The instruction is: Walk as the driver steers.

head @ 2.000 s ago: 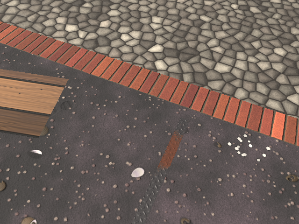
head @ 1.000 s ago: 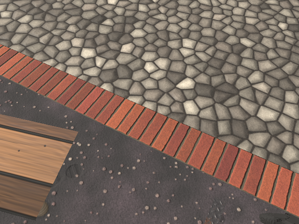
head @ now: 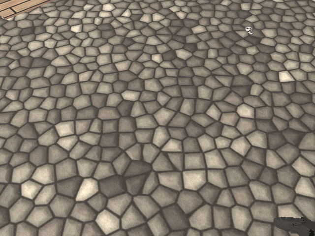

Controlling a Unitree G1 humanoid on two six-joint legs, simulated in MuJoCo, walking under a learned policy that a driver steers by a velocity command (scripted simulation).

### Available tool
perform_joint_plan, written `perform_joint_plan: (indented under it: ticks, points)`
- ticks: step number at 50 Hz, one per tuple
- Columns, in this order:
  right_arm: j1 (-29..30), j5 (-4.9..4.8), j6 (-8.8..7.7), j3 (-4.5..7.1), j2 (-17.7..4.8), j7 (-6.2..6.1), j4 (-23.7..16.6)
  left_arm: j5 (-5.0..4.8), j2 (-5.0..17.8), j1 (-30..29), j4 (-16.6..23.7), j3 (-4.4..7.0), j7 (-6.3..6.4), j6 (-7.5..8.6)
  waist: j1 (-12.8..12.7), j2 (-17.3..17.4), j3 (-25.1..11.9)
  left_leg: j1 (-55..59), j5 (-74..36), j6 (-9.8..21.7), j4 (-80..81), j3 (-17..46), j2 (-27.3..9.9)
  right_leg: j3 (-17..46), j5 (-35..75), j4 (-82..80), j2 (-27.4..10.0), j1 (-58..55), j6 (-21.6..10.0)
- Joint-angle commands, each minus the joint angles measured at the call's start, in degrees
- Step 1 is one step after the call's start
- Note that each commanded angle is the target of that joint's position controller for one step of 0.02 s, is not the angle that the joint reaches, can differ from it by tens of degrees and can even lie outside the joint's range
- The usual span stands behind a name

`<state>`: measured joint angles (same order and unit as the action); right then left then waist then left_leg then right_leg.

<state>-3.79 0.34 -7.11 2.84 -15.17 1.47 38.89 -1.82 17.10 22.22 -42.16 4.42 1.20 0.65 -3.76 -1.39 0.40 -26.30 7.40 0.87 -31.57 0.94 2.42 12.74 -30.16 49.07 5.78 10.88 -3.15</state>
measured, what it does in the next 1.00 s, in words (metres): walks ahead: right foot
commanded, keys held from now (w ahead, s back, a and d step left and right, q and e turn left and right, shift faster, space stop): w+e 0.48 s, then w+q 0.52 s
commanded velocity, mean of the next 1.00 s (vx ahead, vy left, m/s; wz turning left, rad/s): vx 0.50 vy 0.00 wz -0.23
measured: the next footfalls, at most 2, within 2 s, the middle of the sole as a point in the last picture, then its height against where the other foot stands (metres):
right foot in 0.44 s outside the picture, level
left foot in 1.06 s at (184, 187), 0.12 m lower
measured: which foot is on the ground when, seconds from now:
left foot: down 0.00-0.44, up 0.46-1.00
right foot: up 0.00-0.42, down 0.44-1.00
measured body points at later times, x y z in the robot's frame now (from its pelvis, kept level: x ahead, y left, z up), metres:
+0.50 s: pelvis +0.24 -0.06 -0.01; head +0.27 -0.09 +0.44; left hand +0.51 +0.13 -0.07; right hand +0.21 -0.37 -0.14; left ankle +0.12 +0.12 -0.67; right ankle +0.29 -0.17 -0.72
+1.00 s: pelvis +0.53 -0.12 -0.06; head +0.56 -0.13 +0.39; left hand +0.58 +0.16 -0.17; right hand +0.69 -0.38 -0.15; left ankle +0.72 -0.03 -0.77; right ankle +0.29 -0.17 -0.72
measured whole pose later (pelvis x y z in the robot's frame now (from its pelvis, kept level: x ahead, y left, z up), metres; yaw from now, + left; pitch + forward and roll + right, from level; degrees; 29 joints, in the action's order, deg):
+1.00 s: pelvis +0.53 -0.12 -0.06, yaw -9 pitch +3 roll -2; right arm -4.7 -0.7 -3.1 2.6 -15.6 6.5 42.8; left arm -0.4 15.7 24.4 -44.3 3.3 3.3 3.5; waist -4.7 2.9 -0.2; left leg -34.5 -18.3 2.7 -28.7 2.7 -1.3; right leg -10.0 -44.7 43.0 -0.3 0.9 0.8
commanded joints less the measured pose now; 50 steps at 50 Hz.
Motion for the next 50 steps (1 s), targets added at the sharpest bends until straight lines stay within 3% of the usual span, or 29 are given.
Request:
perform_joint_plan:
  ticks: [1,2,3,4,6,10,15,18,19,21,22,23,24,25,26,27,28,29,31,32,34,36,39,42,45,48,50]
  points:
    - [-14.8,-0.86,0.62,3.3,-8.4,-0.56,-0.5,-0.48,8.7,-0.1,5.5,1.18,0.01,1.18,8.9,10.4,-8.2,38.1,26.4,11.7,14.7,37.0,-24.2,-2.1,1.9,27.3,-5.1,35.6,2.0]
    - [-12.0,-0.22,1.14,2.85,-7.6,-0.73,-0.7,0.07,8.5,-3.4,6.3,1.29,0.14,0.9,8.1,6.3,-3.9,31.1,19.4,10.0,15.3,29.5,-21.8,-4.0,6.2,26.8,-6.8,34.2,2.4]
    - [-10.1,0.1,1.47,2.53,-6.7,-0.86,-0.3,0.6,7.8,-5.3,7.0,1.47,0.01,0.89,7.0,5.8,-0.3,25.3,12.8,9.5,16.5,23.8,-19.6,-3.9,9.3,24.1,-8.4,33.0,2.6]
    - [-9.2,0.56,1.44,2.1,-5.8,-1.06,0.0,0.42,6.8,-4.9,7.2,1.53,-0.34,0.64,5.5,7.3,0.4,21.6,8.4,8.7,17.7,19.0,-17.8,-4.0,11.1,22.0,-10.1,30.1,2.5]
    - [-8.8,0.19,1.12,2.09,-5.1,-1.12,1.1,-0.06,4.7,-4.2,7.3,1.25,-0.71,0.09,4.6,8.6,0.8,19.0,3.8,9.1,20.0,12.9,-16.4,-5.8,11.7,18.4,-11.4,27.9,2.8]
    - [-9.6,0.07,0.68,3.22,-8.4,-1.06,3.4,0.43,3.0,-8.4,9.2,0.5,-1.07,-0.35,5.1,5.6,1.6,19.9,-4.4,10.6,22.5,5.5,-17.6,-6.3,18.7,8.5,-13.0,30.5,3.4]
    - [-10.7,-0.23,1.51,3.59,-10.8,-1.57,6.1,0.53,1.6,-15.9,10.7,-0.26,-2.97,1.27,7.6,4.8,1.7,20.7,-11.9,8.8,21.9,-5.0,-15.8,-11.9,31.7,-6.1,-11.5,24.0,2.2]
    - [-12.1,-1.57,2.37,4.12,-12.2,-1.64,7.3,0.24,2.9,-18.2,12.3,0.3,-3.61,0.73,7.7,5.6,3.0,24.2,-14.6,7.8,19.5,-7.6,-17.1,-13.7,27.3,-9.2,-10.5,22.8,0.6]
    - [-10.8,-1.47,2.23,4.41,-13.3,-1.91,7.1,0.54,4.4,-15.6,12.2,1.16,-3.88,0.6,5.4,6.0,1.3,25.8,-23.4,7.3,16.2,-7.8,-19.4,-12.6,27.9,-6.3,-10.8,20.4,-0.7]
    - [-6.7,-2.8,2.5,4.8,-14.4,-2.03,5.7,0.91,7.8,-7.4,10.4,3.06,-3.94,-0.17,-0.1,6.9,-2.7,26.3,-41.6,5.9,4.2,-10.5,-18.4,-15.9,19.8,-7.5,-6.9,10.9,-3.8]
    - [-5.4,-3.38,2.63,4.51,-13.7,-1.82,5.5,0.73,9.5,1.4,8.0,4.37,-3.66,-0.44,-5.1,5.3,-6.4,22.5,-42.5,4.4,-8.1,-12.1,-16.3,-17.7,22.6,-12.7,-4.3,-0.9,-5.8]
    - [-10.5,-1.25,2.78,3.31,-10.6,-1.88,5.7,-0.1,14.6,6.7,6.8,6.04,-2.41,-0.68,-5.4,-6.0,-8.6,6.8,-17.0,1.5,-27.6,-13.2,-10.9,-6.1,26.1,-17.5,-9.9,-16.8,-10.2]
    - [-16.9,1.29,1.54,1.17,-4.7,-0.75,3.2,-1.06,18.6,1.8,9.3,5.4,-2.53,0.34,2.7,-19.0,-13.8,-15.5,28.1,-1.2,-44.8,-5.2,-0.8,22.8,17.5,-23.2,-20.7,-30.2,-20.3]
    - [-10.2,-1.49,-0.13,1.9,-9.5,-0.01,2.2,-0.87,12.0,4.0,8.9,3.55,-3.49,1.58,-2.2,-11.7,-15.5,-18.6,25.0,0.7,-47.2,2.4,-2.4,27.2,13.8,-31.9,-22.7,-26.2,-19.7]
    - [-7.8,-3.7,-0.2,2.61,-11.4,0.27,1.9,-0.09,9.3,1.7,8.1,2.55,-4.03,2.21,-0.8,-8.0,-8.6,-20.1,20.3,2.0,-44.6,1.9,-4.7,19.9,17.2,-32.2,-22.0,-20.5,-17.2]
    - [-8.6,-2.93,0.37,2.55,-11.5,-0.09,2.9,0.02,7.0,-2.8,9.0,1.64,-4.0,2.47,1.4,-2.8,-6.1,-17.6,16.5,1.7,-40.8,2.3,-7.6,14.2,24.6,-30.9,-21.1,-14.2,-15.4]
    - [-8.7,-1.73,1.09,2.61,-11.1,-0.24,3.5,0.47,5.6,-5.6,9.3,1.06,-3.73,2.64,2.5,-2.0,-5.0,-14.1,14.6,0.9,-37.1,2.8,-9.5,10.1,31.4,-30.8,-20.6,-8.9,-14.5]
    - [-9.5,-1.64,1.98,2.32,-9.9,-0.19,3.8,1.15,5.0,-6.8,9.1,0.7,-3.21,2.89,3.8,-1.8,-4.7,-10.2,13.4,0.4,-34.1,3.4,-10.7,7.2,33.0,-31.8,-19.7,-4.8,-13.9]
    - [-10.8,-1.6,2.94,1.64,-7.6,-0.12,5.2,1.84,6.8,-6.4,7.8,1.1,-2.93,3.88,4.3,0.4,-4.4,-8.5,8.4,-0.6,-30.4,2.4,-10.3,2.8,35.8,-33.7,-18.7,-2.0,-14.2]
    - [-9.4,-1.64,3.04,2.04,-8.4,0.07,5.0,2.39,8.3,-5.9,7.1,1.48,-2.79,4.8,4.1,0.9,-2.9,-10.8,2.8,-0.6,-27.4,3.7,-10.3,0.9,35.2,-34.5,-18.7,-2.4,-13.5]
    - [-5.7,-2.13,2.79,2.19,-8.1,0.39,3.9,1.9,8.3,-4.6,5.1,1.59,-1.32,5.77,3.5,0.0,0.1,-14.4,-7.6,-0.8,-18.7,6.7,-9.9,-3.6,31.9,-36.1,-17.4,-2.8,-10.5]
    - [-3.4,-1.02,2.6,1.61,-6.2,0.69,3.5,1.69,7.2,-4.5,3.9,1.16,0.13,5.84,2.9,-0.7,0.5,-10.9,-20.8,-1.1,-9.8,5.7,-7.5,-9.5,26.7,-34.5,-15.1,-0.2,-8.6]
    - [-2.1,-0.62,2.82,1.51,-5.7,1.79,3.0,1.95,6.8,-2.7,2.4,1.03,0.75,6.28,2.1,-0.6,1.0,-8.2,-30.8,0.5,-6.5,6.0,-5.5,-11.6,22.4,-30.6,-16.5,2.1,-7.6]
    - [1.7,-0.47,3.19,1.48,-5.4,2.93,1.1,1.95,6.0,0.6,0.7,1.0,1.13,5.74,0.0,-0.6,3.8,-16.8,-29.0,2.4,-5.4,7.7,-4.8,-11.1,23.2,-24.9,-19.3,-4.1,-7.3]
    - [6.8,-0.67,3.08,0.41,-3.5,4.43,-1.2,1.89,5.2,4.8,-0.5,0.9,2.24,4.15,-3.0,-0.1,6.3,-22.2,-27.9,2.1,-1.0,6.0,-4.5,-11.8,26.7,-18.5,-20.7,-10.1,-6.1]
    - [9.2,-1.37,3.05,-0.32,-2.1,5.58,-1.7,1.57,5.7,5.4,-0.3,0.82,2.63,3.04,-3.9,0.2,7.5,-18.9,-26.7,1.7,3.2,2.9,-4.8,-13.2,29.7,-13.5,-21.3,-9.2,-4.0]
    - [6.6,-1.16,2.94,-0.11,-2.6,5.34,-0.7,0.89,7.2,4.3,0.1,0.88,2.32,2.62,-2.4,-0.7,6.8,-10.3,-21.9,2.1,6.3,-0.8,-3.8,-15.3,40.6,-9.2,-20.9,-7.2,-2.6]
Keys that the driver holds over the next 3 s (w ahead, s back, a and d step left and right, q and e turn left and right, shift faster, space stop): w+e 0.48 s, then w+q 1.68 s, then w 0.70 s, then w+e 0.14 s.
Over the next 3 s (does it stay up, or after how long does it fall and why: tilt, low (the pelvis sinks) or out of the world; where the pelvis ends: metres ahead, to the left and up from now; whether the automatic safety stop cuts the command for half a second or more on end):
stays up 1.55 0.23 -0.11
